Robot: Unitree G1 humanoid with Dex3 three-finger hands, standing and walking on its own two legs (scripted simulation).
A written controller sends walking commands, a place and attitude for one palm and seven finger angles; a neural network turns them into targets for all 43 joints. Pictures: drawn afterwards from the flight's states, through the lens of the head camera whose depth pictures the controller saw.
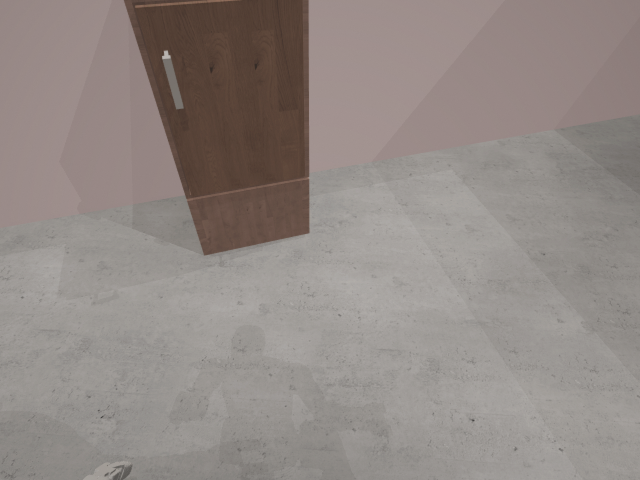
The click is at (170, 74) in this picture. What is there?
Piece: cupboard door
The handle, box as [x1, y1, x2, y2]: [162, 50, 183, 108]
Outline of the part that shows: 167,50 164,51 162,59 176,108 182,108 183,107 170,56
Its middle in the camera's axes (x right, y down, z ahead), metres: -0.40 -0.42 +1.03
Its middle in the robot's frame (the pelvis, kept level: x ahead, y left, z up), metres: +1.04 +0.45 +0.00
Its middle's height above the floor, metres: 0.77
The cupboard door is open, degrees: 0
